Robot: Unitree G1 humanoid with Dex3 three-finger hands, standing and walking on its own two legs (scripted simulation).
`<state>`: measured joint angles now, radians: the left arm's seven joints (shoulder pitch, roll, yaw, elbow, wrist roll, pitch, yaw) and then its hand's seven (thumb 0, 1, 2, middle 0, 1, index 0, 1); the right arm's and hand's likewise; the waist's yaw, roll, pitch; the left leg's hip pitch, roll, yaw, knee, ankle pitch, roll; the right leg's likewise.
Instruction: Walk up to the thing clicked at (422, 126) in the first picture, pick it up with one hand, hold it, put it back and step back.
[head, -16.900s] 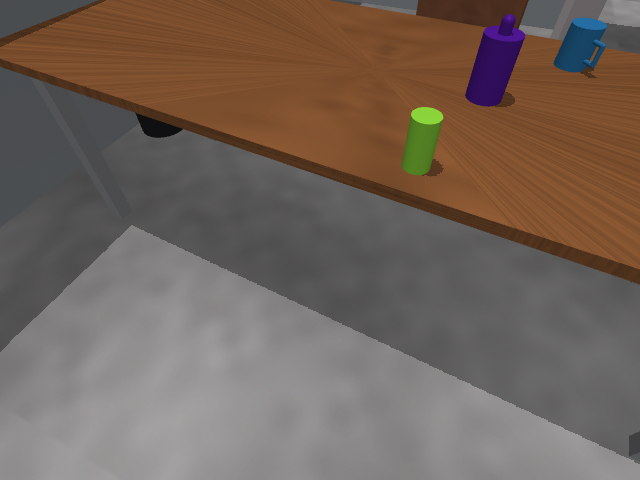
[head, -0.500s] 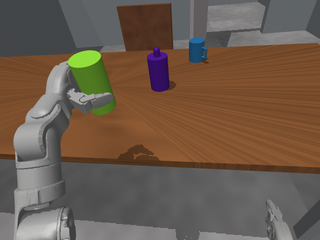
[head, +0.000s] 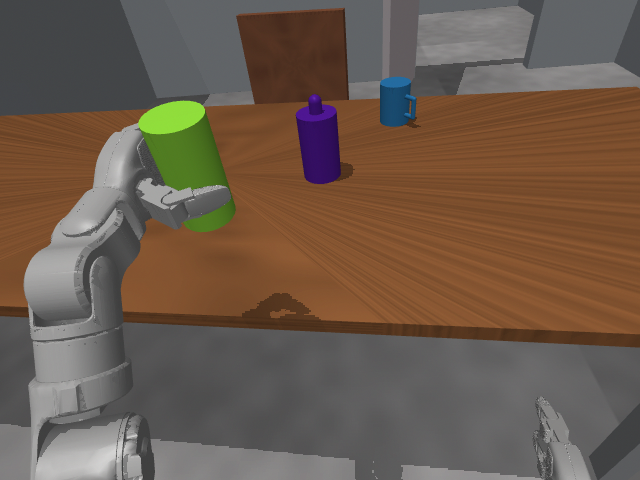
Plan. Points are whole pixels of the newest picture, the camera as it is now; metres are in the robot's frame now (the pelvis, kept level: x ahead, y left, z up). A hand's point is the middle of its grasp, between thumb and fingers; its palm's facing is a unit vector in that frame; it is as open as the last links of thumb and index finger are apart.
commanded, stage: hold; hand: left
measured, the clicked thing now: (192, 170) +0.32 +0.14 +0.29
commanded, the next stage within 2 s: crouch in 1.76 s
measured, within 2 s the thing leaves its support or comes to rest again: neither
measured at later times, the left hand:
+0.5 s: hand (193, 171) +0.33 +0.15 +0.29, palm faces -0.02 -1.00 -0.02, open 9.6 cm
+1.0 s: hand (196, 179) +0.32 +0.14 +0.28, palm faces -0.03 -1.00 -0.02, open 9.6 cm
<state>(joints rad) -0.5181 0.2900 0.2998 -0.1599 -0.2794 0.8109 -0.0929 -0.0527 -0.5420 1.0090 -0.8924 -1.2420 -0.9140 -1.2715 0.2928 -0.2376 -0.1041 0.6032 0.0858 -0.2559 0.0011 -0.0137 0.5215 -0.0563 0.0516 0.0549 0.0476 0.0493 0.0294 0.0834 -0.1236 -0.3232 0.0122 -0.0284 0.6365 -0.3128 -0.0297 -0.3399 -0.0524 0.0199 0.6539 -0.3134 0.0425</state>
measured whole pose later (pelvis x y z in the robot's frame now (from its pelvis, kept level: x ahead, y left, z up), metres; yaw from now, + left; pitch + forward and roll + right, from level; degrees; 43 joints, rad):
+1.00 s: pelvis -0.01 +0.00 +0.00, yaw +0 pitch -1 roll +0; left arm -0.51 0.29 0.27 -0.18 -0.29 0.82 -0.10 -0.05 -0.55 1.02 -0.89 -1.24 -0.91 -1.27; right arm 0.28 -0.23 -0.10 0.60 0.08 -0.30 -0.02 -0.01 0.52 -0.06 0.05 0.05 0.05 0.05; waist 0.03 0.08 -0.13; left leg -0.34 0.01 -0.03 0.66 -0.31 -0.03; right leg -0.35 -0.05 0.02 0.67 -0.31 0.04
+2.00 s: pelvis -0.01 +0.00 +0.00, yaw +0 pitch +0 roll +1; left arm -0.57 0.29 0.29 -0.11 -0.28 0.79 -0.07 -0.05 -0.54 1.01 -0.89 -1.24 -0.91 -1.27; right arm 0.28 -0.23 -0.11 0.62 0.08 -0.30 -0.03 -0.01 0.53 -0.06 0.05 0.06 0.05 0.05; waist 0.02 0.08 -0.13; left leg -0.34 0.01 -0.03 0.66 -0.31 -0.03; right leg -0.36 -0.05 0.02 0.67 -0.31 0.04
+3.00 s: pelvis +0.01 +0.00 +0.00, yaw -1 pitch +4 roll +0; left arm -0.51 0.24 0.23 0.40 -0.18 0.16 -0.05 -0.04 -0.52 0.96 -0.90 -1.21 -0.92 -1.24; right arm 0.25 -0.23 -0.08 0.63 0.03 -0.28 -0.06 -0.01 0.53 -0.06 0.05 0.06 0.05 0.05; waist -0.03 0.03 -0.08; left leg -0.41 0.03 -0.02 0.67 -0.33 -0.03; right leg -0.43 -0.04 0.03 0.67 -0.32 0.04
